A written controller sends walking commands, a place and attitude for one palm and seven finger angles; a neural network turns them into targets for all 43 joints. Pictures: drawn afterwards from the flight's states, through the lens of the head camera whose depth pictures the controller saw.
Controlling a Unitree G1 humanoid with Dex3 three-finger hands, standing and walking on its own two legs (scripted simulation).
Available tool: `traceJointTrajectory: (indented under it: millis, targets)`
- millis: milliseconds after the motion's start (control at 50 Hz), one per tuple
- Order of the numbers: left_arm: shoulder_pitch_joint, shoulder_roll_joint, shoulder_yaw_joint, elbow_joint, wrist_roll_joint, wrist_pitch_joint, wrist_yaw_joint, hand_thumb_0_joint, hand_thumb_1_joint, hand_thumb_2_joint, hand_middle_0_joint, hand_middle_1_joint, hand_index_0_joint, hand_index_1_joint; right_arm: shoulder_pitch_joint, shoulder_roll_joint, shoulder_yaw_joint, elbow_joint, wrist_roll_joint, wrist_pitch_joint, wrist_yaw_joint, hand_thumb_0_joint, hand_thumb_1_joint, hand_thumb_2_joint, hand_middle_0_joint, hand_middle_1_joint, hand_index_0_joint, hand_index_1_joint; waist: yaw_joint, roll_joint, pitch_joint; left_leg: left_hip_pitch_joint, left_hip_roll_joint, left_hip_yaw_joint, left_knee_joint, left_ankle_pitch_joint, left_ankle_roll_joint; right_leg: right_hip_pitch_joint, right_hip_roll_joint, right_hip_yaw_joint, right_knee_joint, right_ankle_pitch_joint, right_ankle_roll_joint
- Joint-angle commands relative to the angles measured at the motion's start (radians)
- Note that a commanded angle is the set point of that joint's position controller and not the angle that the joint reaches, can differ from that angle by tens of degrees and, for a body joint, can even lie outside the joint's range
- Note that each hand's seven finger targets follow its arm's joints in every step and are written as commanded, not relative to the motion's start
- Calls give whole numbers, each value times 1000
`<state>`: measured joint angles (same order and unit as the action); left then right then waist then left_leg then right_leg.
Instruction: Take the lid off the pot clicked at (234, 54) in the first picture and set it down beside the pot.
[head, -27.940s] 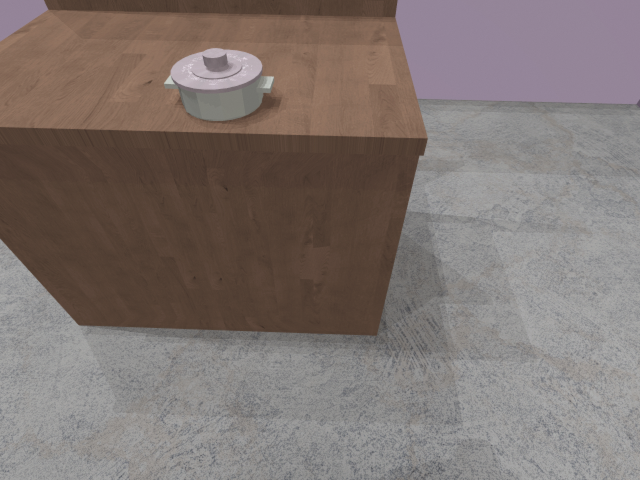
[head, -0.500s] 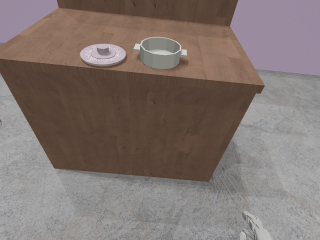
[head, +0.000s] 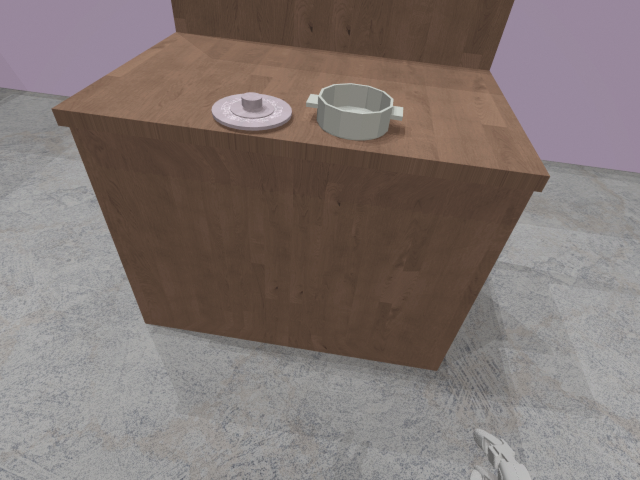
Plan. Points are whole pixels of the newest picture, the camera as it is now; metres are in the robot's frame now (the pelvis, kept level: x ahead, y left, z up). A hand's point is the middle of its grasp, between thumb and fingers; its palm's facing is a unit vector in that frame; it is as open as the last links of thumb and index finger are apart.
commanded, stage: stop stepping back and stand still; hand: left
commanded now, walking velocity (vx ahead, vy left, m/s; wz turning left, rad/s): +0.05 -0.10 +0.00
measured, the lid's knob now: (251, 100) +0.86 +0.21 +0.11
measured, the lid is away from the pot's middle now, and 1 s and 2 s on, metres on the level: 0.23 0.23 0.23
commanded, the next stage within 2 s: let the arm hang, fingers relaxed in 1.02 s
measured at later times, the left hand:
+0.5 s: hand out of the picture +0.05 +0.19 -0.18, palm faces +0.06 -0.97 -0.23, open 6.8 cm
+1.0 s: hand out of the picture +0.14 +0.17 -0.16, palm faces +0.05 -0.98 -0.21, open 7.2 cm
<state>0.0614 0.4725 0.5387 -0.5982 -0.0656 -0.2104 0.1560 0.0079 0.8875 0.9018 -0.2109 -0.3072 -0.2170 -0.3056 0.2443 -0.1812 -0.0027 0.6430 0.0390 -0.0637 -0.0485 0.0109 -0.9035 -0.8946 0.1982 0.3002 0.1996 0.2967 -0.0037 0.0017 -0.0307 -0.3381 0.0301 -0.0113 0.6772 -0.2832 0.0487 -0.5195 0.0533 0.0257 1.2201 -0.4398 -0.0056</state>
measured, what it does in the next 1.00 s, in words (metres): steps on the spot: right foot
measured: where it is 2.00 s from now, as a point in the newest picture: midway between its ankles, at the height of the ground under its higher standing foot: outside the picture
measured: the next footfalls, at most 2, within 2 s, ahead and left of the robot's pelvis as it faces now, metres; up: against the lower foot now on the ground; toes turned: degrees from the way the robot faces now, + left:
right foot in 0.16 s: +0.07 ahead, -0.14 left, +0.00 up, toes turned +3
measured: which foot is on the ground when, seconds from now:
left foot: down 0.00-1.00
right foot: up 0.00-0.14, down 0.16-1.00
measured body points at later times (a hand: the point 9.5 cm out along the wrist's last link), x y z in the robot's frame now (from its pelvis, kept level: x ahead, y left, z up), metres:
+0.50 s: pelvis +0.04 -0.02 -0.01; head +0.07 +0.00 +0.44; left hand +0.05 +0.24 -0.16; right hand +0.03 -0.29 -0.14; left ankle +0.05 +0.11 -0.72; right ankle +0.02 -0.14 -0.72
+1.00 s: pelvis +0.09 -0.01 +0.01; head +0.10 -0.01 +0.46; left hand +0.14 +0.22 -0.14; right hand +0.13 -0.25 -0.14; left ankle +0.05 +0.11 -0.72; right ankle +0.03 -0.14 -0.72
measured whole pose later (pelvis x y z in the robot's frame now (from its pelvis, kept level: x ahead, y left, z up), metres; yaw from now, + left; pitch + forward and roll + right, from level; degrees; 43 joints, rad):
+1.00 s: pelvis +0.09 -0.01 +0.01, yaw +1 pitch -1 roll +0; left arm 0.19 0.17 0.02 1.04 0.00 0.00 0.04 0.01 0.93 0.90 -0.20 -0.30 -0.21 -0.30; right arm 0.21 -0.16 -0.04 1.03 -0.01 0.02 -0.03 0.00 -0.92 -0.89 0.20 0.30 0.20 0.30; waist -0.03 0.00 0.03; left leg -0.17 0.06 0.09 0.51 -0.32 -0.02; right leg -0.11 0.00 0.03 0.49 -0.36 0.00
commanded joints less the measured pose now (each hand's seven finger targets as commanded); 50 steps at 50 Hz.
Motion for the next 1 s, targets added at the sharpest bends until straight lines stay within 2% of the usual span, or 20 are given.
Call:
traceJointTrajectory:
  millis: [0,40,60,80,120,140,180,220,240,260,300,320,380,420,440,480,500,540,680,980]
  targets:
    - [-19,139,2,-84,-8,10,-13,0,900,900,-200,-300,-200,-300,-166,-126,-41,-185,2,-69,8,0,-900,-900,200,300,200,300,14,205,90,-183,190,-226,-506,-489,76,97,-33,-56,-221,24,-10]
    - [99,142,0,-244,-12,5,-16,0,900,900,-200,-300,-200,-300,-163,-115,-35,-215,-8,-74,5,0,-900,-900,200,300,200,300,12,257,-12,-135,166,-169,-504,-436,47,286,-18,-113,-483,9,-13]
    - [203,-114,-386,685,47,160,-119,0,900,900,-200,-300,-200,-300,-161,-338,-124,-1,-24,-108,17,0,-900,-900,200,300,200,300,-60,133,-10,-45,128,-181,-216,-115,1,190,-72,-31,-614,27,-4]
    - [321,-209,-391,743,82,246,-153,0,900,900,-200,-300,-200,-300,-18,-244,-105,24,-46,-38,28,0,-900,-900,200,300,200,300,-31,22,-104,-34,125,-121,-128,-199,-10,264,-109,-6,-728,34,-25]
    - [315,-169,-407,741,117,242,-150,0,900,900,-200,-300,-200,-300,13,-133,-69,12,-37,-7,36,0,-900,-900,200,300,200,300,-11,-320,-132,-216,6,8,152,-178,-47,385,-278,183,-838,12,-117]
    - [242,-129,-412,753,110,229,-149,0,900,900,-200,-300,-200,-300,-8,-134,-53,-9,-36,6,45,0,-900,-900,200,300,200,300,-17,-340,-93,-248,15,31,246,-206,-56,347,-359,235,-864,102,-171]
    - [171,-69,-419,858,105,225,-150,0,900,900,-200,-300,-200,-300,28,-143,-54,-13,-45,40,59,0,-900,-900,200,300,200,300,-40,-329,-65,-209,7,74,301,-267,-46,248,-349,175,-841,25,-175]
    - [87,-89,-443,968,103,231,-128,0,900,900,-200,-300,-200,-300,21,-187,-71,22,-69,65,63,0,-900,-900,200,300,200,300,-57,-418,110,-149,24,38,253,-221,-24,65,-289,152,-844,-31,-143]
    - [45,-66,-456,1015,99,238,-127,0,900,900,-200,-300,-200,-300,27,-185,-69,31,-70,78,65,0,-900,-900,200,300,200,300,-86,-371,183,-50,27,39,162,-186,-23,-63,-283,122,-838,-82,-118]
    - [45,-80,-465,1058,95,241,-131,0,900,900,-200,-300,-200,-300,82,-183,-66,54,-74,83,64,0,-900,-900,200,300,200,300,-109,-214,188,52,43,-3,-13,-119,-13,-115,-248,98,-741,-125,-88]
    - [139,-163,-490,1149,76,233,-153,0,900,900,-200,-300,-200,-300,147,-269,-74,94,-85,58,57,0,-900,-900,200,300,200,300,-71,368,159,43,249,-403,-370,-190,90,-129,-44,-72,-355,-103,9]
    - [149,-145,-491,1195,72,220,-156,0,900,900,-200,-300,-200,-300,123,-278,-78,96,-86,55,45,0,-900,-900,200,300,200,300,-52,352,144,27,291,-453,-434,-157,145,-90,-60,-26,-254,-110,0]
    - [241,-196,-462,1323,84,220,-160,0,900,900,-200,-300,-200,-300,49,-212,-78,108,-84,49,28,0,-900,-900,200,300,200,300,-10,439,30,-68,214,-268,-403,-227,93,78,-66,-30,-271,-81,-9]
    - [266,-179,-485,1394,72,210,-169,0,900,900,-200,-300,-200,-300,68,-180,-65,143,-74,53,22,0,-900,-900,200,300,200,300,0,362,-44,22,168,-147,-305,-73,60,179,-63,-46,-485,-29,-2]
    - [290,-192,-489,1427,68,199,-170,0,900,900,-200,-300,-200,-300,76,-172,-64,153,-67,58,18,0,-900,-900,200,300,200,300,8,203,-65,61,146,-105,-225,13,32,245,-51,-56,-654,86,4]
    - [290,-145,-494,1474,68,180,-147,0,900,900,-200,-300,-200,-300,130,-106,-57,187,-48,58,20,0,-900,-900,200,300,200,300,-18,-125,-72,4,42,23,-40,107,-27,360,-180,183,-792,376,-35]
    - [269,-128,-499,1486,64,174,-139,0,900,900,-200,-300,-200,-300,146,-92,-53,200,-46,59,27,0,-900,-900,200,300,200,300,-38,-142,-45,0,16,44,-44,17,-43,350,-252,246,-825,488,-72]
    - [215,-112,-502,1501,67,175,-133,0,900,900,-200,-300,-200,-300,162,-81,-54,243,-47,70,35,0,-900,-900,200,300,200,300,-59,-116,-11,84,11,34,-84,10,-46,261,-220,218,-849,384,-80]
    - [267,-162,-510,1592,63,184,-111,0,900,900,-200,-300,-200,-300,135,-98,-53,328,-45,67,25,0,-900,-900,200,300,200,300,-28,-69,16,205,79,39,-163,337,-21,332,-143,63,-784,615,-22]
    - [192,-186,-494,1616,70,196,-110,0,900,900,-200,-300,-200,-300,47,-81,-62,371,-53,73,15,0,-900,-900,200,300,200,300,-22,29,74,252,92,41,-217,361,-13,326,-127,44,-796,521,-20]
